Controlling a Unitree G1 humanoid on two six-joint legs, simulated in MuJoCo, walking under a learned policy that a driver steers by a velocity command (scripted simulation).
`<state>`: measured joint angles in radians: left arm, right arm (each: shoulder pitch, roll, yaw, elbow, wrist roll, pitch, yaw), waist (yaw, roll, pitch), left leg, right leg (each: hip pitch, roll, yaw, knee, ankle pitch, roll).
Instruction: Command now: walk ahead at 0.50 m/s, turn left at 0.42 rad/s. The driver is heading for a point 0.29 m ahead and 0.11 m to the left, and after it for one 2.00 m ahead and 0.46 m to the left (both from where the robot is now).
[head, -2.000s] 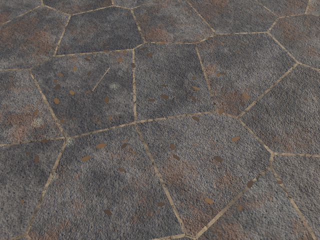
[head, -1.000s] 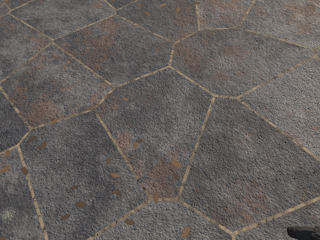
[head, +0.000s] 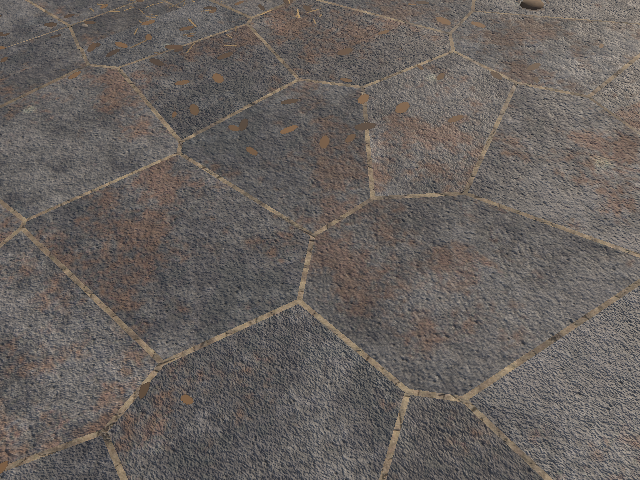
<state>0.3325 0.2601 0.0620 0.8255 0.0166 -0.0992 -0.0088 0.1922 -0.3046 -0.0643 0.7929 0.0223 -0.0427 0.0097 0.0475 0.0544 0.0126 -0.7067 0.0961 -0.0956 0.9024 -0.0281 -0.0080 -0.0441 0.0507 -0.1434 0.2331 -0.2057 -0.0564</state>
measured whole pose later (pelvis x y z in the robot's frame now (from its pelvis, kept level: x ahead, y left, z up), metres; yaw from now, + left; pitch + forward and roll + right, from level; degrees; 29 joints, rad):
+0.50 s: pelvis +0.22 +0.05 -0.01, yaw +17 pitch +3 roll -1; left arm 0.09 0.31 0.05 0.71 0.01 -0.03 0.04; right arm 0.19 -0.31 -0.07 0.67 0.00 0.00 0.00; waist -0.02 -0.02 0.07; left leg -0.36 -0.11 -0.09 0.44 -0.12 0.09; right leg -0.64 -0.05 0.11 1.00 -0.34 0.10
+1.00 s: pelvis +0.29 +0.03 -0.01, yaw +25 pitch +1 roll +0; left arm 0.16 0.23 0.03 0.76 0.00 0.00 0.01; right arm 0.18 -0.27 -0.05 0.72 0.00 0.05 -0.02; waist 0.01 0.02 0.03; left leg -0.22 0.01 -0.07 0.50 -0.27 -0.05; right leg -0.31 0.00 0.03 0.52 -0.22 0.01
